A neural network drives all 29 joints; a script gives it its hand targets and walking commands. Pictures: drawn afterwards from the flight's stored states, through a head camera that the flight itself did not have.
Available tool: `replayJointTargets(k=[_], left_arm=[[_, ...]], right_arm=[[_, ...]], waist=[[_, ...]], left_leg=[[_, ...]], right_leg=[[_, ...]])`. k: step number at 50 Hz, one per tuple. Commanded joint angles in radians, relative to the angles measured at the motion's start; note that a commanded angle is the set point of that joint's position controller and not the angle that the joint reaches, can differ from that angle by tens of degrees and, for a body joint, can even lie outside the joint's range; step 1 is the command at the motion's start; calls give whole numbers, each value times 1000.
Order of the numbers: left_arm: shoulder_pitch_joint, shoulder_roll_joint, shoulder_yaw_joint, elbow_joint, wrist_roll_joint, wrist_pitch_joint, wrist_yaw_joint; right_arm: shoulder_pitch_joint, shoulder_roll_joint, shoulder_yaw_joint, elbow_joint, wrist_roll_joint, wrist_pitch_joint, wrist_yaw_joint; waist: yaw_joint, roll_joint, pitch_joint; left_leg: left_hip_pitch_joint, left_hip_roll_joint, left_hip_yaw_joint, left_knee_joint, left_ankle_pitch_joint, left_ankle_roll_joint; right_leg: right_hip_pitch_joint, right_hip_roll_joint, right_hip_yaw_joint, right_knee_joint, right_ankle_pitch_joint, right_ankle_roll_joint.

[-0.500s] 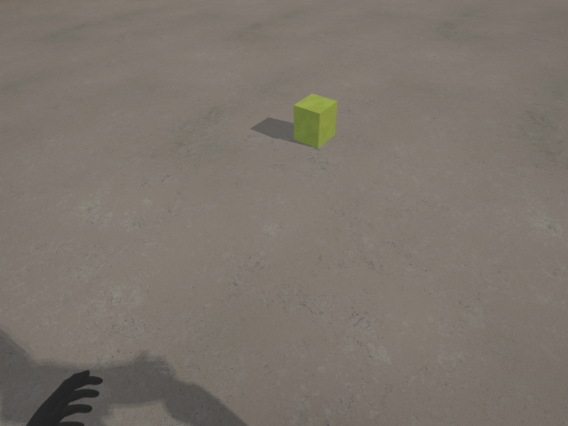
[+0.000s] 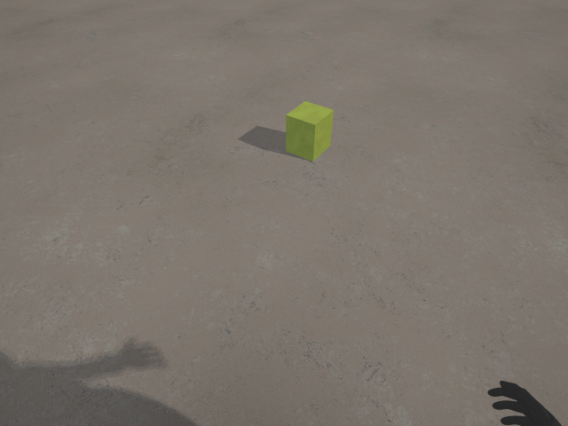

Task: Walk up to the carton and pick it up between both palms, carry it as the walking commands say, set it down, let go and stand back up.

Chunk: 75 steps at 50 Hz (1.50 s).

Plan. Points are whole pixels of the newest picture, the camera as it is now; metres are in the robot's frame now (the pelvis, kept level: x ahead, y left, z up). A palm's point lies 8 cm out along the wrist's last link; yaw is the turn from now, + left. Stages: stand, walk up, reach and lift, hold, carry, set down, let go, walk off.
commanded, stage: walk up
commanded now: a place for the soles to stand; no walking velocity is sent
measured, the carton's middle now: (309, 131) +1.87 -0.17 -0.62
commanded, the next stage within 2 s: none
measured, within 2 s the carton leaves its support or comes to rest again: neither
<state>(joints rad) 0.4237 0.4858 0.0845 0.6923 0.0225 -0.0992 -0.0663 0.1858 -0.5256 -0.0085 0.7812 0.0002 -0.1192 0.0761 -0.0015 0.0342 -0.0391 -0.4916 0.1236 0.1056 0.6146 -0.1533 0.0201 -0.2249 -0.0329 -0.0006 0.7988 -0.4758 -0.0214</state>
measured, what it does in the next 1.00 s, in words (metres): walks ahead: right foot, then left foot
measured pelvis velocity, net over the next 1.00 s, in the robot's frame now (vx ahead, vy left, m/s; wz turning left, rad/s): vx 0.44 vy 0.00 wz -0.15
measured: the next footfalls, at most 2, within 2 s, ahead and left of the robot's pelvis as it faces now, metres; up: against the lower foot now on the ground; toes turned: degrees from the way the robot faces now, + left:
right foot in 0.38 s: +0.30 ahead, -0.15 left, +0.00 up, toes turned -8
left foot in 0.82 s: +0.54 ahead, +0.11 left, +0.00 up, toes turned +3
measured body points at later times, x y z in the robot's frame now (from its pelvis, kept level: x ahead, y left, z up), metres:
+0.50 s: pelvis +0.21 -0.04 +0.01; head +0.21 -0.07 +0.46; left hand +0.33 +0.29 -0.05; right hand +0.31 -0.38 -0.09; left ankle +0.19 +0.11 -0.65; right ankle +0.26 -0.14 -0.71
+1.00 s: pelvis +0.44 +0.00 +0.02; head +0.44 +0.01 +0.47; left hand +0.63 +0.31 -0.05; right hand +0.47 -0.34 -0.07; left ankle +0.50 +0.11 -0.71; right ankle +0.45 -0.15 -0.66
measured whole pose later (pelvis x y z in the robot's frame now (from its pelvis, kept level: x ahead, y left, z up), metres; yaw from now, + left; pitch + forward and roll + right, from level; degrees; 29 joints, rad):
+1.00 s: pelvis +0.44 +0.00 +0.02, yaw -9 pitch +0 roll +0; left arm 0.22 0.46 0.08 0.70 0.02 -0.09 -0.06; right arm 0.31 -0.49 -0.01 0.80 0.00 -0.09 0.07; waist 0.00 0.00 -0.01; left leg -0.34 0.11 0.18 0.55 -0.21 0.02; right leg -0.55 -0.04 0.00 1.01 -0.33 -0.02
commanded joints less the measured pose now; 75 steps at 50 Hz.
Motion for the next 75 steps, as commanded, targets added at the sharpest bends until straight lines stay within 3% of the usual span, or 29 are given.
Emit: replayJointTargets(k=[1, 3, 6, 11, 15, 17, 18, 19, 20, 21, 22, 25, 32, 38, 40, 41, 42, 43, 45, 48, 57, 59, 60, 61, 62, 63, 64, 66, 75], left_arm=[[-86, 162, 16, -54, -23, -17, 23], [-118, 203, 33, -17, -26, -16, 9], [-147, 170, 37, 18, -18, 1, -20], [-238, 136, 37, 27, -15, 16, -57], [-243, 145, 44, 30, -13, 17, -55], [-176, 155, 53, 51, -3, 11, -44], [-102, 177, 63, 69, 6, 1, -30], [50, 248, 90, 103, 17, -15, -8], [82, 334, 98, 76, 17, -26, 19], [24, 368, 106, 49, 9, -30, 28], [-39, 329, 97, 34, -4, -34, 29], [-39, 227, 69, 25, -15, -44, 33], [1, 241, 70, 2, -19, -43, 26], [-99, 253, 60, -21, -9, -21, 22], [-95, 195, 43, -23, -2, -9, 23], [-62, 111, 16, -34, -3, -9, 27], [-87, 48, -8, -60, -17, -13, 30], [-90, 148, 15, -44, -22, -10, 37], [-122, 194, 32, -4, -22, -11, 30], [-146, 160, 33, 36, -13, 6, 2], [-249, 141, 44, 39, -9, 13, -35], [-185, 152, 53, 58, 0, 4, -24], [-106, 177, 66, 77, 7, -6, -11], [33, 256, 94, 103, 17, -21, 11], [63, 340, 100, 75, 19, -30, 33], [5, 361, 107, 56, 13, -29, 38], [-56, 328, 99, 40, 1, -30, 39], [-86, 238, 75, 30, -12, -32, 38], [-50, 251, 68, -11, -9, -32, 25]], right_arm=[[204, -360, -158, 21, 4, -24, -33], [117, -267, -121, 4, 4, -21, -33], [98, -240, -114, -1, -10, -25, -29], [51, -247, -119, -38, -13, -21, -15], [24, -251, -124, -39, -11, -2, -16], [20, -226, -120, -32, -16, 13, -18], [51, -185, -108, -29, -22, 23, -20], [60, -105, -82, -46, -25, 28, -19], [10, -37, -49, -94, -19, 24, -22], [-6, -127, -69, -89, -4, 22, -24], [1, -181, -80, -64, 1, 20, -26], [29, -154, -85, -19, -3, 26, -14], [-116, -115, -82, -37, -23, 40, 18], [-66, -118, -95, -3, -10, 32, 22], [141, -179, -125, 54, -15, 20, 0], [307, -248, -153, 86, -28, 10, -20], [294, -305, -153, 62, -31, 4, -35], [237, -337, -153, 34, 4, 3, -33], [152, -247, -122, 9, 9, 4, -35], [123, -217, -112, 4, -6, -1, -36], [64, -229, -120, -43, -6, 19, -17], [61, -202, -115, -39, -8, 31, -18], [93, -154, -100, -39, -16, 38, -21], [96, -75, -73, -60, -17, 38, -21], [42, -35, -50, -101, -9, 35, -24], [18, -133, -76, -85, -3, 37, -29], [34, -170, -85, -62, 1, 35, -29], [81, -156, -90, -25, 1, 32, -18], [-45, -105, -86, -23, -15, 39, 17]], waist=[[-97, 113, -60], [-46, 41, 12], [-23, 113, 50], [-13, 147, 60], [0, 154, 44], [36, 78, 26], [67, -35, -4], [135, -264, -50], [164, -419, 22], [127, -211, -4], [81, -91, 6], [52, -140, 8], [57, -146, 108], [-5, -170, 94], [-94, -23, -16], [-148, 176, -122], [-123, 296, -67], [-106, 147, -74], [-61, 54, -6], [-37, 103, 47], [-23, 157, 53], [12, 82, 30], [46, -30, -6], [113, -276, -45], [139, -381, 17], [117, -153, 3], [73, -84, 16], [38, -136, 16], [41, -181, 98]], left_leg=[[557, 363, -697, -432, -694, 208], [410, 272, -449, -396, -582, 185], [254, 204, -219, -448, -463, 171], [188, 178, -57, -457, -438, 155], [208, 209, -36, -409, -462, 154], [188, 175, 2, -253, -493, 144], [129, 121, 41, -69, -520, 131], [-38, 34, 87, 291, -425, 96], [-333, -66, -20, 537, -374, 52], [-410, -79, -110, 616, -306, 25], [-376, -9, -140, 602, -222, 20], [-262, 21, -119, 460, -114, 4], [-215, 13, -54, 172, 27, -26], [118, -47, 38, 18, 50, -5], [429, -88, 47, -61, -68, 15], [627, 56, -154, -147, -306, 57], [667, 274, -563, -309, -404, 135], [585, 329, -677, -391, -494, 214], [452, 243, -470, -355, -425, 200], [276, 173, -245, -410, -367, 174], [184, 181, -98, -380, -428, 163], [156, 145, -52, -225, -450, 144], [84, 100, -7, -43, -462, 124], [-87, 7, 48, 313, -356, 84], [-341, -108, -49, 528, -378, 33], [-372, -93, -158, 601, -311, 20], [-344, -28, -180, 581, -236, 18], [-270, 17, -148, 461, -151, 6], [-75, -21, -21, 100, -3, -19]], right_leg=[[-659, 10, 99, 514, 67, -33], [-618, -86, 109, 395, 156, -12], [-487, -92, 35, 176, 201, 28], [-342, -76, -41, -75, 336, 45], [-224, -61, -99, -160, 338, 28], [-106, -28, -113, -219, 264, 21], [10, 1, -100, -252, 158, 15], [190, -88, 119, -343, -87, -29], [215, -241, 570, -547, -348, -96], [233, -353, 793, -665, -389, -154], [238, -314, 645, -582, -191, -156], [146, -193, 350, -530, 152, -112], [21, -190, 207, -607, 8, -183], [-103, -210, 91, -511, 163, -171], [-159, -123, -3, -152, 338, -123], [-297, -45, -80, 206, 304, -76], [-560, 51, -11, 405, -30, -36], [-605, 16, 56, 470, 27, -25], [-576, -76, 78, 398, 126, -14], [-453, -86, 16, 191, 171, 20], [-195, -39, -98, -173, 314, 25], [-62, -7, -115, -235, 257, 14], [77, 4, -85, -270, 156, 4], [235, -130, 176, -380, -120, -37], [241, -298, 618, -587, -346, -125], [215, -374, 728, -641, -385, -179], [205, -330, 579, -570, -227, -186], [139, -229, 334, -529, -29, -160], [-41, -218, 143, -544, -7, -198]])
